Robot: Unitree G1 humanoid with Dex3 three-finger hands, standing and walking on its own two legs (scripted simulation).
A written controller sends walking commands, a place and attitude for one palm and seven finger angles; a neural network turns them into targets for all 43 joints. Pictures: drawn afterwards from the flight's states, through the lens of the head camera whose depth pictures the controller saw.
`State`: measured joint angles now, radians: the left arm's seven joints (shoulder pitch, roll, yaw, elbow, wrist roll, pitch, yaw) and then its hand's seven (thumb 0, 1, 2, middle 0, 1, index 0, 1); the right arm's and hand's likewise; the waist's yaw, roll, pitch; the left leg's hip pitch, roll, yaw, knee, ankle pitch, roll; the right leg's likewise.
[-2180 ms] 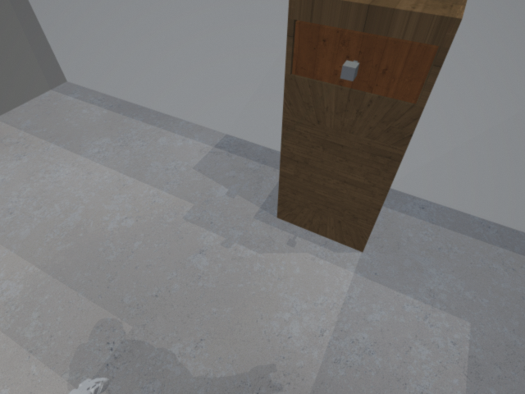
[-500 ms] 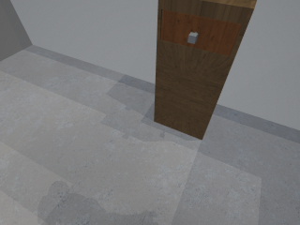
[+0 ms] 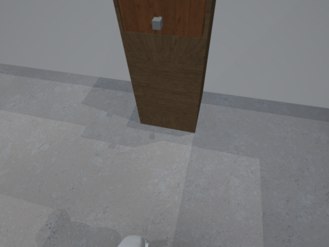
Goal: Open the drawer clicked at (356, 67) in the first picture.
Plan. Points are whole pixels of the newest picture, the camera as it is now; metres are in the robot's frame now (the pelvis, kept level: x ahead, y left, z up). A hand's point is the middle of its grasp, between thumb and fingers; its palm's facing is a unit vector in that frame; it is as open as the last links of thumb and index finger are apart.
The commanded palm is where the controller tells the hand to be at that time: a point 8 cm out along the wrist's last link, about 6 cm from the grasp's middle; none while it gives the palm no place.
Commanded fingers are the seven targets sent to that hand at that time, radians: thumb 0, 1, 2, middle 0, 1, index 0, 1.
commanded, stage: turn to face it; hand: left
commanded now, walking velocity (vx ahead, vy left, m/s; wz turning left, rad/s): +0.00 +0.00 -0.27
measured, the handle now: (158, 21) +0.98 +0.10 +0.06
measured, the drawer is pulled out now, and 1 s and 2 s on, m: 0.00 0.00 0.00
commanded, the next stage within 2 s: take the last steps up to it in 0.20 s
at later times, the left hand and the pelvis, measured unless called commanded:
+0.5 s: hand out of the picture +0.06 +0.27 -0.17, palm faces -0.09 -0.98 -0.18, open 7.4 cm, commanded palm none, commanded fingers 0.00 0.90 0.90 -0.20 -0.30 -0.20 -0.30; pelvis +0.00 +0.08 +0.01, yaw -9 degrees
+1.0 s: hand (134, 207) +0.25 +0.13 -0.17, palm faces -0.22 -0.97 -0.13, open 7.4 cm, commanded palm none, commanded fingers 0.00 0.90 0.90 -0.20 -0.30 -0.20 -0.30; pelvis +0.11 +0.01 -0.01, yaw -10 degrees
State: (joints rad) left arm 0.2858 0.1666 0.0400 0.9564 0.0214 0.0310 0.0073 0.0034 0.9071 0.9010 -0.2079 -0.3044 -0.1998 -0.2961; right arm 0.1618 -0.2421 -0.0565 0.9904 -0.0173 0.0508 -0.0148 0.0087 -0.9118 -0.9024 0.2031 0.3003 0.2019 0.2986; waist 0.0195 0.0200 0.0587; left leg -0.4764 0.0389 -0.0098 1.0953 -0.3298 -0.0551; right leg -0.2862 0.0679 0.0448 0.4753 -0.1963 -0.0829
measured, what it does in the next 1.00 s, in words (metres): walks ahead: left foot, then right foot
